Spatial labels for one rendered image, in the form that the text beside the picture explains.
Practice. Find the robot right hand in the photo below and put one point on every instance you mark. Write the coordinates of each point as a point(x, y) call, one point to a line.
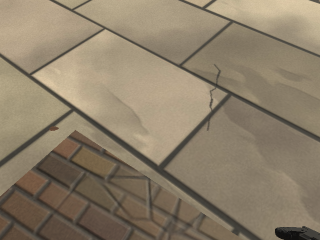
point(297, 233)

